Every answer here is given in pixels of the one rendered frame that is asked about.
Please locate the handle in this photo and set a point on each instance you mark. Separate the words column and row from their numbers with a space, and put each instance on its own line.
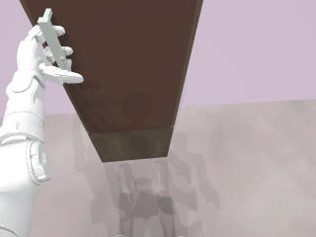
column 51, row 38

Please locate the left robot hand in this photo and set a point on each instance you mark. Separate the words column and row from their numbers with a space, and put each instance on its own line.
column 31, row 57

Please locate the left robot forearm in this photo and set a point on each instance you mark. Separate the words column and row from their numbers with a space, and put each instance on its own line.
column 24, row 118

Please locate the robot left upper arm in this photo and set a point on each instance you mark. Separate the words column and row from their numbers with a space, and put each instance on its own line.
column 24, row 167

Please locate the cupboard door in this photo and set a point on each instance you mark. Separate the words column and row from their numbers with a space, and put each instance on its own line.
column 130, row 53

